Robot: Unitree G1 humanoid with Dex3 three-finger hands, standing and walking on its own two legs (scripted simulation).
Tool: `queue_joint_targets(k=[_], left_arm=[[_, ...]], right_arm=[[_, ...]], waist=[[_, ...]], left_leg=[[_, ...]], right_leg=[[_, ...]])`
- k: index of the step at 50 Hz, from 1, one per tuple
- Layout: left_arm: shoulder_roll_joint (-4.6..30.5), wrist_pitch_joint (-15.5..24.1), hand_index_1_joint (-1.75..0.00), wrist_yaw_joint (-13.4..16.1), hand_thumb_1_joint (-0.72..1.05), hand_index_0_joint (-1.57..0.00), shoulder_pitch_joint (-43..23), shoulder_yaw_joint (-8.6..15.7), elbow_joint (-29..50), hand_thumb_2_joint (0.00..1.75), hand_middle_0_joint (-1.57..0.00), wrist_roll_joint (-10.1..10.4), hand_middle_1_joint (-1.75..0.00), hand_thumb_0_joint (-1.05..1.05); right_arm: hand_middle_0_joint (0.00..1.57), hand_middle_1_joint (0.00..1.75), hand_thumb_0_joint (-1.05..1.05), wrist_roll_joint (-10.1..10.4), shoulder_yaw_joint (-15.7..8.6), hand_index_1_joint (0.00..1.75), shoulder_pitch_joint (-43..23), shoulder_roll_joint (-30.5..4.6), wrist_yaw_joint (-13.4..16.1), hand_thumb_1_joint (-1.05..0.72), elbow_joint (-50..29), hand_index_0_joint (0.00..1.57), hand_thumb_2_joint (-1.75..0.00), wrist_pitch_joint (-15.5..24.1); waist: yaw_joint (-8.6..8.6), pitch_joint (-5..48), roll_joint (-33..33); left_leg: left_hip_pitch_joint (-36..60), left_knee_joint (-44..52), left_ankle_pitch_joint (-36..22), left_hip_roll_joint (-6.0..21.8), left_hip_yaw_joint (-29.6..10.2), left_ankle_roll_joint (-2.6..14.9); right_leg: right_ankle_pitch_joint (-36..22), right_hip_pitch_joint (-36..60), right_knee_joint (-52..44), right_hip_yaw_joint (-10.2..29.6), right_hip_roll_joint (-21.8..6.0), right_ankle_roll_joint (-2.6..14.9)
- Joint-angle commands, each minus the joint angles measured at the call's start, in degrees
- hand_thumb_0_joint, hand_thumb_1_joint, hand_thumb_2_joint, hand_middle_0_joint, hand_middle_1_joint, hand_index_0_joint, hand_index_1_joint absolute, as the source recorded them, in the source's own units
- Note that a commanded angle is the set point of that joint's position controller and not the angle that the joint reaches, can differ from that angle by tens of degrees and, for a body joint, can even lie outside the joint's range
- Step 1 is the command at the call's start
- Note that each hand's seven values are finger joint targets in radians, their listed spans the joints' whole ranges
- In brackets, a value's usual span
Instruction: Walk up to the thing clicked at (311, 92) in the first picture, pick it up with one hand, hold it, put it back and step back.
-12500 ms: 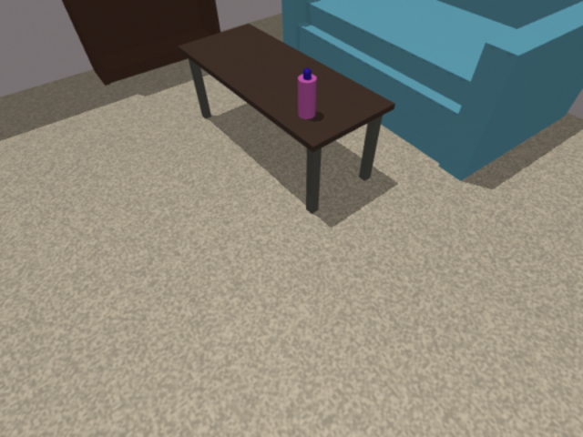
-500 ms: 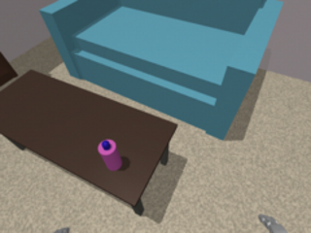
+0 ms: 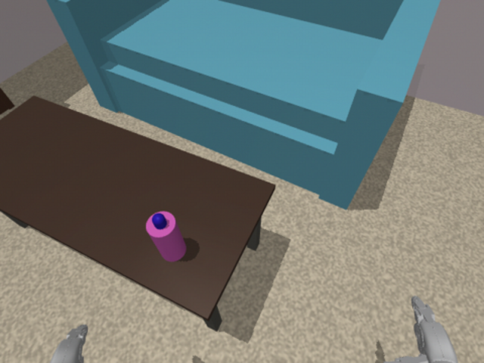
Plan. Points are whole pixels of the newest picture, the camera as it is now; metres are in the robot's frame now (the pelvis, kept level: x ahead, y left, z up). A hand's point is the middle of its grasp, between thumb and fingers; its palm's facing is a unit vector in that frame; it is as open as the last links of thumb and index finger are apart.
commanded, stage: go down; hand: left
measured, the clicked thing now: (166, 234) +0.45 +0.21 -0.23
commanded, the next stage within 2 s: none
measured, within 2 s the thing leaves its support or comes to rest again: neither
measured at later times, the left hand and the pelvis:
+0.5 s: hand (95, 357) +0.17 +0.27 -0.10, palm faces +0.09 -0.94 -0.33, open 17.3 cm; pelvis +0.01 +0.00 -0.02, yaw +1 degrees
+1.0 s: hand out of the picture +0.15 +0.28 -0.08, palm faces +0.13 -0.94 -0.32, open 17.4 cm; pelvis +0.00 +0.00 -0.03, yaw +1 degrees
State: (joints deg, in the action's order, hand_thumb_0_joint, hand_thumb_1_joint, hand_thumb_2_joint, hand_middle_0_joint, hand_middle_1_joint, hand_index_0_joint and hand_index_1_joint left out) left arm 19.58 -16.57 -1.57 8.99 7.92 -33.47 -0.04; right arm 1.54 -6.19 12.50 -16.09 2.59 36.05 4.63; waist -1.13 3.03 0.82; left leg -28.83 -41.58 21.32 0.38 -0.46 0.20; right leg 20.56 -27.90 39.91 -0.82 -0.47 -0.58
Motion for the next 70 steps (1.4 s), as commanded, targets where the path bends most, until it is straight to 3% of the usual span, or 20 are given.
queue_joint_targets(k=[1,6,11,20,23,26,27,36,37,41,46,48,49,52,55,60,62,68,69,70], left_arm=[[13.2,0.2,-0.05,0.5,-0.55,-0.08,1.2,5.9,10.2,0.03,-0.08,-0.2,-0.04,0.0],[11.4,-2.8,-0.04,-1.1,-0.53,-0.09,1.8,4.2,14.2,0.01,-0.09,0.0,-0.04,0.0],[13.3,-4.5,-0.03,-1.7,-0.56,-0.09,3.0,6.3,18.5,0.01,-0.09,-0.1,-0.03,0.0],[13.4,-5.3,-0.03,-2.5,-0.54,-0.08,6.0,8.1,24.1,0.03,-0.08,0.3,-0.02,0.0],[14.5,-5.7,-0.03,-2.8,-0.54,-0.07,6.2,9.2,25.4,0.04,-0.08,0.4,-0.03,0.0],[15.5,-6.2,-0.03,-3.2,-0.55,-0.08,8.1,10.4,26.6,0.03,-0.08,0.7,-0.02,0.0],[13.9,-6.3,-0.03,-3.7,-0.54,-0.07,7.9,9.2,27.2,0.03,-0.08,0.8,-0.03,0.0],[16.9,-6.7,-0.03,-5.2,-0.52,-0.06,8.3,12.3,32.2,0.04,-0.07,1.7,-0.02,0.0],[16.8,-6.7,-0.03,-5.3,-0.56,-0.07,9.4,12.4,31.9,0.03,-0.08,1.7,-0.02,0.0],[16.1,-6.8,-0.04,-6.0,-0.55,-0.06,9.7,12.3,33.2,0.04,-0.07,2.3,-0.03,0.0],[17.1,-6.4,-0.04,-6.4,-0.54,-0.06,11.3,13.6,35.0,0.06,-0.07,2.8,-0.03,0.0],[18.3,-6.2,-0.04,-6.5,-0.56,-0.06,8.8,14.0,35.4,0.05,-0.07,2.6,-0.02,0.0],[18.8,-5.8,-0.04,-6.4,-0.54,-0.05,7.3,14.7,36.2,0.07,-0.06,2.8,-0.02,0.0],[19.9,-5.1,-0.05,-6.5,-0.55,-0.05,4.3,15.5,35.6,0.07,-0.06,3.3,-0.04,0.0],[23.6,-3.0,-0.06,-6.9,-0.56,-0.06,-3.3,18.1,37.2,0.07,-0.07,4.2,-0.04,0.0],[26.0,-1.1,-0.04,-9.1,-0.56,-0.05,-7.9,20.5,29.0,0.07,-0.06,5.9,-0.03,0.0],[25.4,-0.9,-0.05,-10.8,-0.56,-0.05,-11.8,19.4,25.0,0.08,-0.06,6.4,-0.04,0.0],[31.4,1.0,-0.04,-15.0,-0.57,-0.05,-18.2,22.8,15.0,0.06,-0.06,7.4,-0.03,0.0],[31.6,1.6,-0.04,-15.7,-0.56,-0.04,-19.0,23.0,13.4,0.07,-0.05,7.4,-0.03,0.0],[33.0,2.1,-0.05,-16.1,-0.58,-0.05,-20.9,23.6,13.0,0.07,-0.05,7.4,-0.03,0.0]], right_arm=[[0.05,0.05,0.0,0.1,-4.0,0.05,-0.4,-9.7,1.4,0.53,-9.6,0.05,-0.04,3.4],[0.05,0.05,0.0,0.4,-4.2,0.05,1.1,-8.9,1.4,0.56,-12.3,0.05,-0.03,2.8],[0.05,0.05,0.0,0.5,-4.5,0.05,2.3,-8.7,1.2,0.56,-15.4,0.05,-0.03,3.0],[0.05,0.05,0.0,0.3,-4.5,0.05,5.0,-8.0,1.4,0.56,-21.5,0.05,-0.04,3.6],[0.05,0.05,0.0,0.3,-4.5,0.05,6.4,-7.9,1.7,0.56,-23.2,0.05,-0.04,3.6],[0.05,0.05,0.0,0.5,-3.1,0.05,6.9,-6.5,2.0,0.57,-24.0,0.05,-0.04,3.3],[0.05,0.05,0.0,0.4,-4.1,0.05,7.2,-7.4,2.1,0.56,-25.5,0.05,-0.04,3.3],[0.05,0.05,0.0,0.7,-2.7,0.05,9.3,-6.1,2.9,0.57,-29.8,0.05,-0.04,3.2],[0.05,0.05,0.0,0.8,-2.9,0.05,9.7,-6.2,3.2,0.56,-31.5,0.05,-0.04,3.3],[0.05,0.05,0.0,0.8,-2.2,0.05,10.5,-6.0,3.7,0.56,-32.4,0.05,-0.04,3.6],[0.05,0.05,0.0,0.9,-2.0,0.05,11.9,-5.9,4.0,0.55,-33.4,0.05,-0.04,3.9],[0.05,0.05,0.0,0.8,-3.0,0.05,11.2,-6.8,4.5,0.55,-34.5,0.05,-0.04,4.0],[0.05,0.05,0.0,0.6,-1.1,0.05,11.5,-5.1,4.4,0.55,-33.6,0.05,-0.04,4.2],[0.05,0.05,0.0,0.8,-2.4,0.05,12.7,-6.0,5.1,0.55,-31.8,0.05,-0.05,4.8],[0.05,0.05,0.0,1.0,-2.4,0.05,11.3,-6.2,5.6,0.55,-31.4,0.05,-0.05,6.1],[0.05,0.05,0.0,1.0,-1.7,0.05,11.1,-6.4,6.2,0.54,-27.3,0.05,-0.05,7.1],[0.05,0.05,0.0,0.8,1.3,0.05,10.3,-4.2,5.8,0.54,-24.6,0.05,-0.05,7.2],[0.05,0.05,0.0,0.9,1.0,0.05,9.0,-6.1,5.6,0.55,-23.5,0.05,-0.05,7.4],[0.05,0.05,0.0,0.9,0.0,0.05,8.8,-7.3,5.5,0.55,-24.6,0.05,-0.05,7.5],[0.05,0.05,0.0,1.0,0.2,0.05,7.9,-7.0,5.4,0.54,-23.6,0.05,-0.05,7.6]], waist=[[0.21,13.5,2.4],[-0.66,10.5,1.4],[0.15,10.9,1.9],[0.09,14.0,2.3],[-0.31,13.9,1.8],[0.72,11.8,2.6],[-0.46,11.9,1.6],[0.59,10.3,3.1],[-0.19,10.8,2.4],[0.3,9.4,2.4],[0.34,11.3,4.2],[-0.41,11.8,2.4],[0.32,10.7,3.2],[-0.76,10.0,3.5],[-0.71,11.0,6.2],[-0.16,14.0,5.9],[0.09,11.7,6.7],[0.93,14.5,3.5],[0.15,14.5,2.6],[0.95,14.7,3.1]], left_leg=[[6.8,4.0,-19.4,-0.1,-0.3,-0.32],[5.0,2.3,-20.2,-0.5,0.2,-0.19],[3.9,1.6,-18.4,-0.4,-0.4,-0.31],[3.0,-1.8,-22.1,-0.2,-1.0,-0.36],[1.7,-2.6,-19.8,-0.5,-0.8,-0.11],[-0.6,-2.8,-15.5,-1.1,-0.3,0.01],[-0.1,-2.7,-15.5,-0.8,-0.5,-0.04],[-3.1,-3.6,-10.1,-1.2,-0.4,-0.01],[-2.7,-3.9,-9.5,-1.3,-0.2,0.25],[-4.1,-3.5,-6.5,-1.3,-0.7,0.19],[-3.6,-4.5,-11.1,-1.0,-1.0,-0.06],[-3.5,-5.3,-10.5,-1.1,-0.8,0.18],[-4.4,-5.3,-8.9,-1.2,-0.7,0.2],[-4.6,-4.9,-5.3,-1.2,-0.7,0.36],[-3.8,-3.7,-4.7,-0.6,-1.6,0.12],[-1.7,-4.8,-11.2,-0.6,-1.6,0.17],[-2.5,-4.1,-10.1,-0.5,-1.8,0.09],[-2.9,-4.7,-12.0,-1.0,-1.1,0.86],[-2.0,-4.2,-12.2,-0.7,-1.2,0.78],[-2.3,-4.3,-12.0,-0.9,-1.1,0.76]], right_leg=[[-16.7,6.6,-2.6,-1.6,1.0,1.42],[-18.0,4.1,-1.8,-1.6,0.6,1.04],[-15.4,2.4,-0.8,-1.8,0.6,1.19],[-17.5,1.7,2.7,-1.9,0.6,1.08],[-16.5,0.7,3.0,-1.8,0.5,0.92],[-13.6,-0.1,2.9,-1.6,0.1,0.91],[-12.9,-1.0,3.3,-1.7,0.4,0.96],[-7.8,-4.0,4.0,-1.8,0.3,1.03],[-7.6,-4.1,3.8,-1.7,0.3,0.8],[-4.3,-5.4,4.0,-1.9,0.5,0.99],[-8.1,-4.7,5.9,-2.1,0.6,1.26],[-8.2,-5.3,5.5,-1.8,0.4,0.81],[-6.8,-5.6,5.5,-1.7,0.3,0.85],[-3.9,-7.0,4.9,-1.3,0.3,0.8],[-3.2,-6.7,5.6,-1.7,0.5,1.08],[-8.6,-4.5,5.9,-1.5,0.2,1.02],[-7.3,-5.3,5.7,-1.8,0.4,1.21],[-9.9,-3.0,4.3,-0.9,-0.1,0.8],[-9.8,-3.4,4.5,-1.2,0.2,0.84],[-9.6,-3.3,4.3,-1.1,0.1,0.93]])
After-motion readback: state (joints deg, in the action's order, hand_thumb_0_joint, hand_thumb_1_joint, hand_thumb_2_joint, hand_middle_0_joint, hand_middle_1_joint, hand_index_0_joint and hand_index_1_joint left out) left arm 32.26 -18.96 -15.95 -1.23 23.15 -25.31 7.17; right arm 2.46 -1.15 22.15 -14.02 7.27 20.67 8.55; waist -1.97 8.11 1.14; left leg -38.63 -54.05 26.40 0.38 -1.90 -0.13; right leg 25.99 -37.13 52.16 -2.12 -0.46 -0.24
